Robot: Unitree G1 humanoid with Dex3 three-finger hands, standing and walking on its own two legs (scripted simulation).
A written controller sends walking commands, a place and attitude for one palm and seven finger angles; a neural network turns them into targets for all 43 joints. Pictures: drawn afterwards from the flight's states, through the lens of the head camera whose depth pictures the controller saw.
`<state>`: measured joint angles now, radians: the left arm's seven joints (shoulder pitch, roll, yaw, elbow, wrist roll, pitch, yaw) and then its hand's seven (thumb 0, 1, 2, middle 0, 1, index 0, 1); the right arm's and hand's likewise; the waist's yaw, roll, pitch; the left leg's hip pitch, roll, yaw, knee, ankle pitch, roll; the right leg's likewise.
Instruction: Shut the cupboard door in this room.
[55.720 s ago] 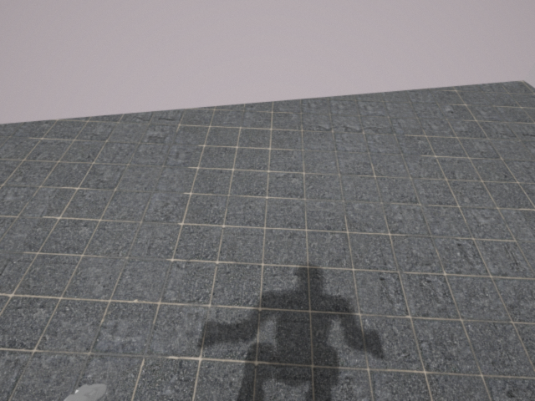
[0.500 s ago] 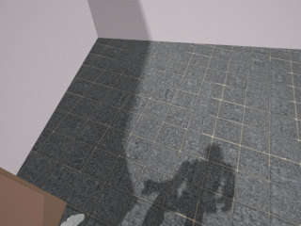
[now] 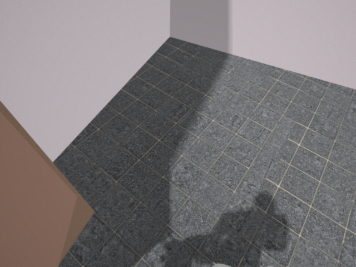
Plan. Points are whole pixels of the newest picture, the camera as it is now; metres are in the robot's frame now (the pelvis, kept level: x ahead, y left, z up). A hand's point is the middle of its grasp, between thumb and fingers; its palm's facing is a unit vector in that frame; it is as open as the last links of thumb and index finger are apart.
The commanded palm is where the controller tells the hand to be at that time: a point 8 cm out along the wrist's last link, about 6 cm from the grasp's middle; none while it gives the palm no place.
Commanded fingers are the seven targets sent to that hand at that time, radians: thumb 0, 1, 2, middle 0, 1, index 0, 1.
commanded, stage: turn or walk to find it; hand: left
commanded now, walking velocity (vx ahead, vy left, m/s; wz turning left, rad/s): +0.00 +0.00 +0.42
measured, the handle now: out of the picture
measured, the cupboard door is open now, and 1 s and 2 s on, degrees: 25 25 25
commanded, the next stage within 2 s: stand and wait in 0.90 s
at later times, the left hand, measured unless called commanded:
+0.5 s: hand out of the picture +0.02 +0.16 -0.15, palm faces +0.26 -0.94 -0.24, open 7.4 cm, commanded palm none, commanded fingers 0.00 0.90 0.90 -0.20 -0.30 -0.20 -0.30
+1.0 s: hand out of the picture +0.03 +0.21 -0.15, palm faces +0.43 -0.87 -0.25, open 7.4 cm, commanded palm none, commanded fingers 0.00 0.90 0.90 -0.20 -0.30 -0.20 -0.30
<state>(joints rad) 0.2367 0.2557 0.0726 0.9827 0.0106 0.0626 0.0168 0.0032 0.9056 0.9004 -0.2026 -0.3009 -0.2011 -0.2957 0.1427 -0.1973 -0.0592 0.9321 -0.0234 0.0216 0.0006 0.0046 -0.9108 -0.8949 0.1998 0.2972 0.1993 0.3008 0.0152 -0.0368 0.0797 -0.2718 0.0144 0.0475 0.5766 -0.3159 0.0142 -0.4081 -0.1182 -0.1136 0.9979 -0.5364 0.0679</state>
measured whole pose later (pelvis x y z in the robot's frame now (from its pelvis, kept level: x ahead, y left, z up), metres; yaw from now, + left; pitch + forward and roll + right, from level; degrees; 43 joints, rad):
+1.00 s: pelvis +0.02 -0.02 +0.01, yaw +25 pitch +1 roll +0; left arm 0.13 0.22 0.05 0.93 0.00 0.03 0.01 0.00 0.91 0.90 -0.20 -0.30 -0.20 -0.30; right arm 0.20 -0.18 -0.06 0.96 -0.03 0.03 -0.01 0.00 -0.91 -0.89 0.20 0.30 0.20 0.30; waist -0.01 0.02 0.08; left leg -0.23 -0.01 -0.04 0.50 -0.29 0.01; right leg -0.36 -0.05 -0.07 0.71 -0.39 0.08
